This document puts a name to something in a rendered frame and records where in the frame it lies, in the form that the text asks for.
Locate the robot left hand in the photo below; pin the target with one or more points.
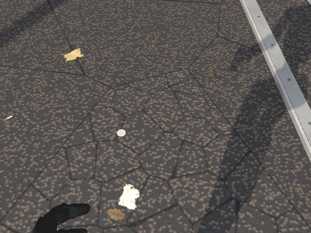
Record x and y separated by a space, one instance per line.
59 214

